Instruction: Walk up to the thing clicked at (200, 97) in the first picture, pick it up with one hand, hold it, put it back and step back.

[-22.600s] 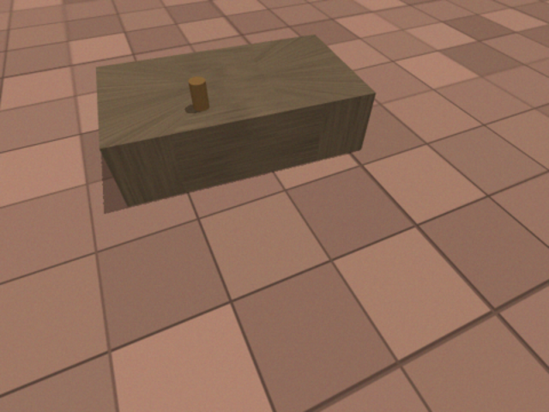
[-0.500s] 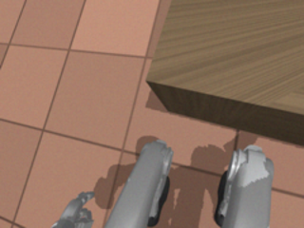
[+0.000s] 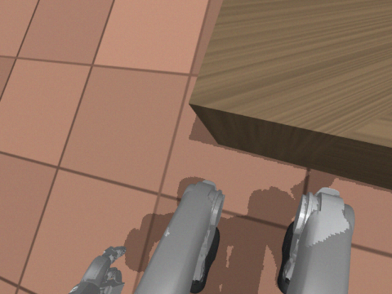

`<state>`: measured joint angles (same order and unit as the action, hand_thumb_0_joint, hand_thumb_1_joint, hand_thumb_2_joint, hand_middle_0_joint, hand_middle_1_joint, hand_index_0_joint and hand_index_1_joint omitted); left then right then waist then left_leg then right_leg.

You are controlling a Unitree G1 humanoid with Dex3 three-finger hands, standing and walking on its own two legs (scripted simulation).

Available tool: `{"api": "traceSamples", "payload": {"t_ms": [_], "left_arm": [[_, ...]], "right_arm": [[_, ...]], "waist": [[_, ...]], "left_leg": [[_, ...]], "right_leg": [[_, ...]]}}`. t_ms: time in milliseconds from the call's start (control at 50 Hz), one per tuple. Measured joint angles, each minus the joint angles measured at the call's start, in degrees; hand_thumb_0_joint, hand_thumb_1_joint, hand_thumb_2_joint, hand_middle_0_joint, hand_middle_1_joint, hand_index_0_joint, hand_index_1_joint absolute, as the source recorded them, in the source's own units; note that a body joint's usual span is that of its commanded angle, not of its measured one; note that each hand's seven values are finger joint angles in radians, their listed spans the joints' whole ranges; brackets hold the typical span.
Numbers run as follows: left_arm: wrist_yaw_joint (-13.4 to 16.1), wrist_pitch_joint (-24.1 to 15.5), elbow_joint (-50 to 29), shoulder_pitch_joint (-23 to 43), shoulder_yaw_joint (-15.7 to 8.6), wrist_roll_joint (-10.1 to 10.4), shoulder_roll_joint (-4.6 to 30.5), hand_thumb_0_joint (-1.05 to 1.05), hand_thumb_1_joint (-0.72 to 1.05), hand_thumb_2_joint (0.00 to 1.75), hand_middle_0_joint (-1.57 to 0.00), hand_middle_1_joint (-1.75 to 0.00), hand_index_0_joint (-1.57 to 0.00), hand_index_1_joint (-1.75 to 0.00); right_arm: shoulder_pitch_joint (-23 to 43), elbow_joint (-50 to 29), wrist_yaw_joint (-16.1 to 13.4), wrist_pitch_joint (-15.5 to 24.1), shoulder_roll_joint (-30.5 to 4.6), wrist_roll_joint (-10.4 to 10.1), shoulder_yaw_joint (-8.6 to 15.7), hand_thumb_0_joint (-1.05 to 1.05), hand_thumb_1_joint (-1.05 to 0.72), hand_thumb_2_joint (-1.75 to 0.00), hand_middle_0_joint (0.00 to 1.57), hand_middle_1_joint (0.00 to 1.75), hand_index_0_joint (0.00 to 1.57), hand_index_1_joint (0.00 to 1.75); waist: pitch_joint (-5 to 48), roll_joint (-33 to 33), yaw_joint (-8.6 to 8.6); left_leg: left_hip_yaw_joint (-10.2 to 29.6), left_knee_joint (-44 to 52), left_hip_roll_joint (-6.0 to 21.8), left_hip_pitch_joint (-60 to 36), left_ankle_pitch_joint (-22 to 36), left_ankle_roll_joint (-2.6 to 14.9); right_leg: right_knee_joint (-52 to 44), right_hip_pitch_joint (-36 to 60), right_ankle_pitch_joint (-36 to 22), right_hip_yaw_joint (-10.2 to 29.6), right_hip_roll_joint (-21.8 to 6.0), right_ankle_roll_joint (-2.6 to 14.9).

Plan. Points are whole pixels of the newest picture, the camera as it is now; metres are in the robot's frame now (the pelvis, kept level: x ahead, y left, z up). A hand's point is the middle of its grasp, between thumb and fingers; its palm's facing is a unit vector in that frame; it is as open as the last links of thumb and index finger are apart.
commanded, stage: open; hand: right
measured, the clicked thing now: out of the picture +0.51 -0.38 +0.01
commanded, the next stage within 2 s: withdraw in 0.14 s
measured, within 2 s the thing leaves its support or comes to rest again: neither
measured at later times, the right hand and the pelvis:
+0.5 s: hand out of the picture +0.49 -0.42 +0.06, palm faces +0.55 +0.84 +0.00, open 12.7 cm; pelvis +0.00 +0.00 +0.01, yaw -1 degrees
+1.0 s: hand out of the picture +0.45 -0.48 +0.21, palm faces +0.60 +0.72 -0.35, open 16.6 cm; pelvis +0.04 -0.02 +0.18, yaw -6 degrees
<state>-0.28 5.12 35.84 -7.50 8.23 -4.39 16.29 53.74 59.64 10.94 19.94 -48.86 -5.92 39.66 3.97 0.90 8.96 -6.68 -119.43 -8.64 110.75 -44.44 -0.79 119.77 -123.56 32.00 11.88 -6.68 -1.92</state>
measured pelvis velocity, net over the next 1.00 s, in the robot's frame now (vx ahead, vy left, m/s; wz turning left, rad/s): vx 0.04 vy -0.02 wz -0.11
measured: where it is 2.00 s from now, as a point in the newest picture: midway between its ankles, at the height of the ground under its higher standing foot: (242, 270)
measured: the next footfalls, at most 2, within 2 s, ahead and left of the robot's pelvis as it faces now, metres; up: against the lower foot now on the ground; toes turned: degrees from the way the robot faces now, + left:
none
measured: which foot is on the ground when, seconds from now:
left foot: down 0.00-1.00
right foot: down 0.00-1.00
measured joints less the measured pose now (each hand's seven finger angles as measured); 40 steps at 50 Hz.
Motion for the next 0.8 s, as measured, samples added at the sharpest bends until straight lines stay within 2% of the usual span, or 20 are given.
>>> {"api": "traceSamples", "payload": {"t_ms": [340, 480, 560, 640, 700, 740, 800], "left_arm": [[-0.06, 0.27, -0.59, -0.31, 0.1, 0.24, 0.23, 0.0, 0.9, 0.9, -0.21, -0.31, -0.21, -0.31], [0.46, 0.71, -0.49, 0.13, -0.41, 0.86, -0.48, 0.0, 0.9, 0.9, -0.21, -0.3, -0.21, -0.31], [1.06, 0.96, -0.26, -0.21, -0.86, 1.69, -1.12, 0.0, 0.9, 0.9, -0.21, -0.3, -0.21, -0.31], [1.54, 0.35, 0.38, -0.97, -1.02, 2.56, -1.24, 0.0, 0.89, 0.9, -0.21, -0.3, -0.21, -0.3], [1.56, -0.49, 0.75, -1.93, -1.13, 3.08, -0.73, 0.0, 0.89, 0.89, -0.21, -0.3, -0.21, -0.3], [1.12, -0.23, 0.68, -2.4, -1.69, 3.24, -0.49, 0.0, 0.89, 0.89, -0.21, -0.3, -0.21, -0.3], [0.17, 0.77, 0.13, -3.24, -2.74, 3.66, -0.03, 0.0, 0.89, 0.88, -0.22, -0.3, -0.22, -0.3]], "right_arm": [[-0.4, -1.62, -0.49, -0.86, 1.01, 0.06, -0.28, -0.01, 0.09, -0.38, 0.59, 0.48, 0.58, 0.48], [-0.21, -4.71, -0.3, -3.05, 0.21, 0.36, 1.75, -0.01, 0.05, -0.3, 0.44, 0.36, 0.43, 0.36], [0.19, -5.17, -0.18, -5.17, -1.42, 0.67, 2.42, -0.01, 0.07, -0.25, 0.37, 0.28, 0.35, 0.28], [1.56, -3.09, 0.44, -6.82, -3.67, 0.73, 1.38, -0.01, 0.12, -0.17, 0.28, 0.2, 0.27, 0.2], [2.75, 0.45, 1.25, -7.33, -5.26, 0.38, -0.78, -0.01, 0.16, -0.13, 0.22, 0.14, 0.21, 0.14], [2.98, 3.15, 0.06, -8.22, -6.43, 4.0, -3.27, -0.01, 0.19, -0.11, 0.19, 0.11, 0.17, 0.11], [2.08, 5.07, -3.29, -11.1, -5.79, 7.62, -5.74, -0.01, 0.23, -0.1, 0.14, 0.09, 0.13, 0.09]], "waist": [[-0.12, 0.3, -0.13], [-0.23, 0.23, -0.14], [0.51, -0.36, -0.21], [1.8, -1.36, -0.33], [3.01, -2.18, -0.24], [3.52, -2.43, -0.01], [3.53, -2.74, 0.01]], "left_leg": [[0.01, -0.78, 0.11, 0.53, -0.16, 0.24], [0.24, 1.05, 0.03, -1.3, 0.33, 0.49], [0.44, 4.4, 0.16, -4.29, 0.91, 0.71], [0.58, 9.59, 0.45, -8.37, 1.87, 0.83], [0.68, 13.58, 0.7, -11.43, 2.53, 0.82], [1.06, 15.99, 0.79, -13.48, 2.93, 0.7], [1.83, 19.69, 1.08, -17.0, 3.57, 0.45]], "right_leg": [[0.4, -0.35, -0.05, -0.02, 0.13, -0.29], [-1.51, 1.91, -0.18, -0.37, -0.17, -0.53], [-4.72, 5.12, -0.37, -0.79, -0.3, -0.59], [-9.43, 9.21, -0.8, -1.24, -0.29, -0.44], [-12.91, 12.13, -1.06, -1.56, -0.19, -0.15], [-15.09, 14.24, -1.17, -2.06, -0.27, -0.01], [-18.53, 17.88, -1.43, -3.06, -0.28, 0.3]]}}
